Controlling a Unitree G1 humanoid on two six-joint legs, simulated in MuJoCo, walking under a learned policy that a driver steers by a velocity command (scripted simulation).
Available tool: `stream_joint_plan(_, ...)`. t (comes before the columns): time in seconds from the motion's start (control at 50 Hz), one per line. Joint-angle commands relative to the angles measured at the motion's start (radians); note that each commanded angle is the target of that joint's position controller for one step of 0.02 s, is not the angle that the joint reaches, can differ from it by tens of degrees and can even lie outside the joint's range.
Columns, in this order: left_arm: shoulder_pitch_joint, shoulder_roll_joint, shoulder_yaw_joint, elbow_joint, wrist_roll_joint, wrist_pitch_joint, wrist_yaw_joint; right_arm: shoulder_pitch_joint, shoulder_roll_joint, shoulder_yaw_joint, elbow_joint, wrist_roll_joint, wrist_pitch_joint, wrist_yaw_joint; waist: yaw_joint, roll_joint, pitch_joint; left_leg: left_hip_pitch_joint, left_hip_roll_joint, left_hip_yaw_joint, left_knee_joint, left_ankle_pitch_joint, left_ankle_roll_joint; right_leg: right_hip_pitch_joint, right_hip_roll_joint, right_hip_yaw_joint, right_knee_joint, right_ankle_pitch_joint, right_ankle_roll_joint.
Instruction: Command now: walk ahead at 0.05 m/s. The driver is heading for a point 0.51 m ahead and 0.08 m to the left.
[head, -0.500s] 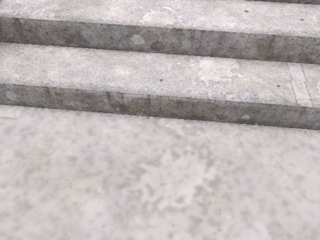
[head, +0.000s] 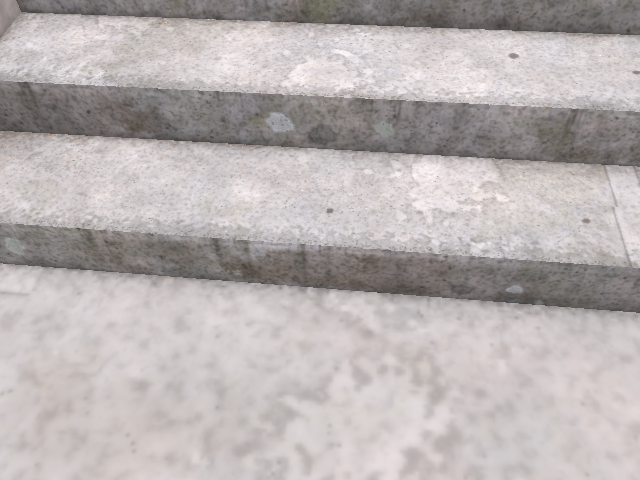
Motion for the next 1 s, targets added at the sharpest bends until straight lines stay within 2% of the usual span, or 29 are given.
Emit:
stream_joint_plan(0.02, -0.071, 0.129, 0.033, -0.055, -0.004, 0.006, 0.011, 0.169, -0.027, -0.013, 0.025, -0.004, 0.015, -0.010, -0.063, -0.164, -0.124, 0.177, -0.007, 0.032, -0.165, 0.193, 0.008, 0.010, -0.187, 0.194, -0.215, -0.163, -0.143)
stream_joint_plan(0.06, -0.038, 0.102, 0.028, -0.028, -0.024, 0.008, 0.011, 0.171, -0.032, -0.015, 0.035, -0.021, 0.017, -0.003, -0.064, -0.149, -0.099, 0.241, -0.019, 0.052, -0.291, 0.277, 0.039, -0.022, -0.152, 0.164, -0.206, -0.366, -0.082)
stream_joint_plan(0.08, -0.011, 0.089, 0.025, -0.010, -0.024, 0.008, 0.011, 0.152, -0.055, -0.017, 0.023, -0.036, 0.018, -0.003, -0.051, -0.113, -0.054, 0.224, 0.021, 0.007, -0.352, 0.263, 0.065, -0.041, -0.129, 0.150, -0.185, -0.442, -0.035)
stream_joint_plan(0.1, 0.021, 0.096, 0.031, 0.003, -0.021, 0.009, 0.012, 0.145, -0.097, -0.023, 0.016, -0.033, 0.019, -0.008, -0.020, -0.055, -0.018, 0.143, 0.061, -0.037, -0.415, 0.049, 0.097, -0.026, -0.078, 0.105, -0.144, -0.478, 0.002)
stream_joint_plan(0.12, 0.017, 0.100, 0.037, 0.003, -0.026, 0.008, 0.018, 0.141, -0.120, -0.033, 0.029, -0.016, 0.015, -0.008, -0.013, 0.059, 0.021, -0.010, 0.065, -0.074, -0.488, -0.203, 0.128, 0.066, -0.010, 0.018, -0.067, -0.417, 0.028)
stream_joint_plan(0.16, -0.017, 0.113, 0.049, 0.000, -0.033, -0.008, 0.021, 0.115, -0.165, -0.051, 0.021, -0.003, -0.007, -0.012, -0.029, 0.201, 0.079, -0.018, 0.161, -0.239, -0.659, -0.304, 0.170, 0.029, 0.054, -0.058, 0.158, -0.310, 0.034)
stream_joint_plan(0.18, -0.019, 0.111, 0.053, 0.002, -0.032, -0.017, 0.016, 0.100, -0.181, -0.060, 0.018, 0.003, -0.024, -0.014, -0.031, 0.236, 0.095, 0.021, 0.222, -0.314, -0.683, -0.263, 0.197, -0.015, 0.037, -0.036, 0.253, -0.262, 0.015)
stream_joint_plan(0.22, -0.022, 0.109, 0.058, 0.003, -0.037, -0.036, 0.000, 0.124, -0.145, -0.058, 0.032, 0.013, -0.057, -0.013, -0.038, 0.193, 0.097, 0.151, 0.285, -0.356, -0.665, -0.118, 0.233, -0.136, -0.022, 0.014, 0.323, -0.289, -0.029)
stream_joint_plan(0.26, -0.041, 0.083, 0.051, -0.002, -0.048, -0.051, -0.010, 0.136, -0.124, -0.055, 0.045, 0.023, -0.069, -0.005, -0.038, 0.145, 0.091, 0.227, 0.266, -0.306, -0.627, 0.002, 0.221, -0.140, -0.041, 0.013, 0.234, -0.328, -0.054)
stream_joint_plan(0.3, -0.001, 0.068, 0.050, 0.020, -0.046, -0.057, -0.017, 0.111, -0.136, -0.058, 0.050, 0.036, -0.065, 0.004, -0.005, 0.130, 0.068, 0.170, 0.202, -0.205, -0.577, 0.074, 0.196, 0.062, -0.002, -0.047, 0.035, -0.235, -0.052)
stream_joint_plan(0.34, 0.139, 0.105, 0.070, 0.076, -0.045, -0.048, -0.017, 0.099, -0.144, -0.060, 0.050, 0.035, -0.060, 0.007, 0.048, 0.097, 0.010, 0.060, 0.152, -0.149, -0.476, 0.170, 0.171, 0.323, 0.020, -0.041, -0.025, -0.150, -0.046)
stream_joint_plan(0.36, 0.260, 0.156, 0.087, 0.104, -0.045, -0.047, -0.011, 0.055, -0.103, -0.049, 0.032, 0.027, -0.066, 0.009, 0.096, -0.021, -0.030, -0.059, 0.089, -0.061, -0.258, 0.261, 0.125, 0.479, -0.093, 0.119, -0.088, -0.160, -0.082)
stream_joint_plan(0.38, 0.367, 0.265, 0.111, 0.118, -0.047, -0.043, -0.008, 0.058, -0.032, -0.034, 0.000, 0.023, -0.086, 0.009, 0.110, -0.305, -0.067, -0.325, -0.031, 0.087, 0.060, 0.154, 0.056, 0.675, -0.296, 0.462, -0.208, -0.202, -0.198)
stream_joint_plan(0.4, 0.419, 0.241, 0.097, 0.129, -0.034, -0.054, -0.014, 0.016, -0.061, -0.038, -0.017, 0.023, -0.100, 0.010, 0.133, -0.313, -0.068, -0.460, -0.022, -0.006, 0.293, -0.044, 0.059, 0.664, -0.425, 0.681, -0.271, -0.251, -0.291)
stream_joint_plan(0.42, 0.343, 0.177, 0.072, 0.108, -0.025, -0.065, -0.013, -0.001, -0.088, -0.045, -0.023, 0.038, -0.107, 0.022, 0.092, -0.201, -0.003, -0.534, 0.042, -0.065, 0.408, 0.016, 0.090, 0.620, -0.414, 0.607, -0.264, -0.289, -0.268)
stream_joint_plan(0.44, 0.273, 0.152, 0.062, 0.086, -0.022, -0.071, -0.017, -0.007, -0.082, -0.043, -0.017, 0.048, -0.106, 0.030, 0.066, -0.140, 0.023, -0.538, 0.075, -0.071, 0.422, 0.116, 0.113, 0.565, -0.364, 0.491, -0.285, -0.301, -0.223)
stream_joint_plan(0.46, 0.218, 0.152, 0.056, 0.073, -0.026, -0.073, -0.022, -0.013, -0.073, -0.043, -0.015, 0.043, -0.103, 0.030, 0.042, -0.090, 0.053, -0.525, 0.096, -0.074, 0.375, 0.198, 0.122, 0.507, -0.336, 0.402, -0.314, -0.246, -0.187)
stream_joint_plan(0.5, 0.200, 0.115, 0.041, 0.080, -0.020, -0.071, -0.022, -0.001, -0.064, -0.048, -0.007, 0.037, -0.087, 0.031, 0.015, -0.092, 0.064, -0.447, 0.103, -0.079, 0.294, 0.284, 0.119, 0.435, -0.284, 0.234, -0.337, -0.045, -0.134)
stream_joint_plan(0.58, 0.221, 0.163, 0.049, 0.093, -0.008, -0.070, -0.006, -0.078, -0.025, -0.035, -0.050, 0.028, -0.069, 0.042, 0.018, -0.076, 0.075, -0.418, 0.071, -0.060, 0.108, 0.425, 0.090, 0.385, -0.257, 0.061, -0.361, 0.117, -0.120)
stream_joint_plan(0.72, 0.267, 0.194, 0.061, 0.120, -0.034, -0.063, 0.006, -0.271, -0.023, -0.017, -0.157, 0.027, -0.056, 0.083, 0.048, -0.082, 0.128, -0.315, 0.054, 0.037, -0.170, 0.508, 0.117, 0.449, -0.291, -0.102, -0.361, 0.168, -0.086)
stream_joint_plan(0.78, 0.239, 0.232, 0.074, 0.111, -0.042, -0.051, 0.007, -0.247, -0.065, -0.035, -0.186, 0.024, -0.052, 0.098, 0.003, -0.121, 0.077, -0.175, -0.017, 0.117, -0.198, 0.374, 0.167, 0.515, -0.305, -0.156, -0.201, 0.591, -0.058)
stream_joint_plan(0.82, 0.208, 0.249, 0.076, 0.096, -0.043, -0.038, 0.011, -0.001, -0.147, -0.082, -0.134, 0.028, -0.048, 0.098, -0.131, -0.131, -0.061, 0.165, -0.109, 0.157, -0.258, 0.364, 0.217, 0.459, -0.264, -0.193, 0.140, 0.804, -0.020)
stream_joint_plan(0.84, 0.206, 0.237, 0.068, 0.073, -0.030, -0.041, 0.013, 0.167, -0.226, -0.118, -0.096, 0.029, -0.043, 0.081, -0.197, -0.054, -0.150, 0.485, -0.030, -0.013, -0.270, 0.350, 0.266, 0.203, -0.224, -0.195, 0.445, 0.562, 0.020)
stream_joint_plan(0.86, 0.306, 0.074, 0.018, 0.021, -0.005, -0.068, -0.008, 0.162, -0.324, -0.124, -0.101, 0.025, -0.051, 0.072, -0.066, 0.232, -0.261, 0.785, 0.270, -0.617, -0.402, 0.241, 0.450, -0.217, -0.013, -0.115, 0.840, -0.395, 0.079)
stream_joint_plan(0.88, 0.228, 0.142, 0.028, 0.023, -0.044, -0.114, -0.023, 0.205, -0.259, -0.100, -0.118, 0.009, -0.055, 0.066, -0.124, 0.151, -0.383, 0.808, 0.330, -0.800, -0.545, 0.337, 0.465, -0.278, 0.010, 0.106, 0.970, -0.475, 0.063)
stream_joint_plan(0.9, 0.153, 0.186, 0.042, 0.004, -0.076, -0.126, -0.025, 0.154, -0.207, -0.084, -0.113, -0.005, -0.063, 0.063, -0.120, 0.114, -0.268, 0.719, 0.299, -0.604, -0.525, 0.555, 0.408, -0.337, -0.043, 0.108, 0.984, -0.398, 0.042)
stream_joint_plan(0.94, 0.117, 0.202, 0.051, 0.012, -0.039, -0.117, -0.002, -0.025, -0.134, -0.059, -0.152, 0.009, -0.074, 0.066, -0.033, -0.033, -0.130, 0.380, 0.221, -0.327, -0.514, 0.833, 0.335, -0.223, -0.134, 0.089, 0.844, -0.276, 0.036)
stream_joint_plan(0.96, 0.138, 0.208, 0.059, 0.013, -0.033, -0.098, 0.005, -0.064, -0.109, -0.050, -0.159, 0.000, -0.078, 0.065, 0.006, -0.021, -0.116, 0.270, 0.197, -0.263, -0.539, 0.882, 0.320, -0.141, -0.157, 0.097, 0.805, -0.266, 0.033)
stream_joint_plan(1.0, 0.167, 0.174, 0.059, 0.008, -0.031, -0.061, 0.014, -0.072, -0.126, -0.049, -0.152, -0.009, -0.089, 0.066, 0.040, -0.001, -0.097, 0.167, 0.178, -0.199, -0.570, 0.975, 0.319, -0.079, -0.154, 0.088, 0.734, -0.248, 0.042)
